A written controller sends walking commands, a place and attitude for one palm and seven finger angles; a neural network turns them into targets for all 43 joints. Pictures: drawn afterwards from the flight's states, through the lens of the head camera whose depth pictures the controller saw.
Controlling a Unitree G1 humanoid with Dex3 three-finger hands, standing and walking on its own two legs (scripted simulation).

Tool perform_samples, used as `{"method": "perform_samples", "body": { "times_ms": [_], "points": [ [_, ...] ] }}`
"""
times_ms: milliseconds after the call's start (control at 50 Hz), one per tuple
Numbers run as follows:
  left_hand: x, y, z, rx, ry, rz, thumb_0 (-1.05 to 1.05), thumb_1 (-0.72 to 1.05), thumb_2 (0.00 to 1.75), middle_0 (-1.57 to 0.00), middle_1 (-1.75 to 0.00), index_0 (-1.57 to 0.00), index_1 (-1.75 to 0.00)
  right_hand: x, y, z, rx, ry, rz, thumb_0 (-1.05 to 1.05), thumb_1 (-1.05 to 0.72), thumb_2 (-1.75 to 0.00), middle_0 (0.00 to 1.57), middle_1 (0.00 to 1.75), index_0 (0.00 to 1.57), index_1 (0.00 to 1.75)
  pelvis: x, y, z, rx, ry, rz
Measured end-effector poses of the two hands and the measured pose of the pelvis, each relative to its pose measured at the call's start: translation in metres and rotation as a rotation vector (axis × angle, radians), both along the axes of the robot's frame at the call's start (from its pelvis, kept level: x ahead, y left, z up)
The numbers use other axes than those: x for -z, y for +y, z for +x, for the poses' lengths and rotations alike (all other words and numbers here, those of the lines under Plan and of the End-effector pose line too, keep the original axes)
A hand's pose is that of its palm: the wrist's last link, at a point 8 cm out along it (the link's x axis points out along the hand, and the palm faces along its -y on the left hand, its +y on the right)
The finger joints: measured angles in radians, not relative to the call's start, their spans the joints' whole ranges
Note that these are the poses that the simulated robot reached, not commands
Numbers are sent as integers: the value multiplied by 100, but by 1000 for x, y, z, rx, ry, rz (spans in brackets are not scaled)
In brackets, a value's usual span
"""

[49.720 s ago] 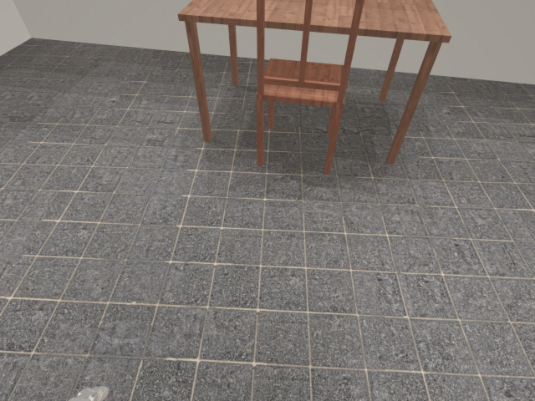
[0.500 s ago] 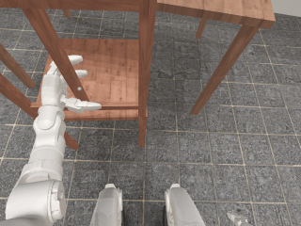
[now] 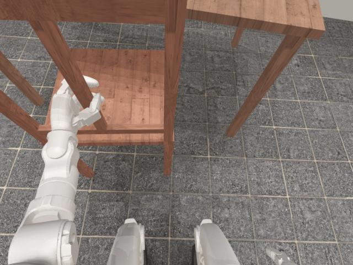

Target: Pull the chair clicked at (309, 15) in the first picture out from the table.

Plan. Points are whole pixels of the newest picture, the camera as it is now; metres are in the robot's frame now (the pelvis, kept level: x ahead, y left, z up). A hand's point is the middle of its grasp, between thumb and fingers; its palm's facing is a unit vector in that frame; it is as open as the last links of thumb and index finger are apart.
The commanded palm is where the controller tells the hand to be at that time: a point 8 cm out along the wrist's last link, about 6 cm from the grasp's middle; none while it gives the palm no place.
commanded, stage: hook a spindle and tug to test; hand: left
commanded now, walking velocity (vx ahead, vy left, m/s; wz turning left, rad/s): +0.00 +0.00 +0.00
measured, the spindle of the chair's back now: (81, 90) +0.48 +0.19 +0.06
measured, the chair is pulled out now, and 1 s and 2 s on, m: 0.16 0.21 0.33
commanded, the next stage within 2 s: step backward, pulling the chair out in 0.50 s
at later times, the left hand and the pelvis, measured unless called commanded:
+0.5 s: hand (95, 122) +0.42 +0.16 +0.03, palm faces +0.00 -1.00 -0.03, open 5.7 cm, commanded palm +0.39 +0.21 +0.03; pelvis +0.02 +0.00 +0.01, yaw +0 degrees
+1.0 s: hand (103, 126) +0.40 +0.14 +0.04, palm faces +0.01 -0.99 -0.13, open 5.6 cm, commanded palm +0.37 +0.19 +0.04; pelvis +0.02 +0.01 +0.10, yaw -1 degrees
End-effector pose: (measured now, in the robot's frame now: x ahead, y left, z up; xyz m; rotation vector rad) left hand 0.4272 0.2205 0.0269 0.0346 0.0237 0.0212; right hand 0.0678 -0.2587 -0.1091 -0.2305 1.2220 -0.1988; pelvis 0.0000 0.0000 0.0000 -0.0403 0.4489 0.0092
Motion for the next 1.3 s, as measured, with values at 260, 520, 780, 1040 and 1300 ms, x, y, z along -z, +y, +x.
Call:
{"method": "perform_samples", "body": {
  "times_ms": [260, 520, 780, 1040, 1300],
  "points": [
    [-1, -5, -16, 8, 9, -2, 2, 70, 75, -41, -144, -38, -145, -11, 4, 24, -4, -56, 21, 1, -90, -90, 20, 30, 20, 30, -9, 1, 14, 10, -6, 6],
    [-1, -5, -31, 20, 13, -2, 2, 70, 75, -41, -143, -39, -145, -13, 4, 50, -30, -118, 26, 1, -90, -90, 20, 30, 20, 30, -11, -1, 19, 8, -13, 11],
    [-24, -16, -39, -120, 308, 22, 7, 70, 78, -32, -116, -41, -145, -62, 19, 48, 56, -88, 23, 1, -90, -90, 20, 30, 20, 30, -68, 1, 23, 6, -158, 24],
    [-33, -31, -54, -12, 437, 94, 6, 67, 73, -30, -111, -49, -144, -113, 2, 10, 115, -65, -96, 1, -90, -90, 20, 30, 21, 30, -103, 15, 14, 38, -265, 5],
    [-35, -51, -108, -36, 453, 110, 5, 66, 73, -31, -111, -50, -144, -92, 6, -35, 139, -48, 7, 1, -90, -90, 20, 30, 21, 30, -106, -6, -22, 61, -336, 15]
  ]
}}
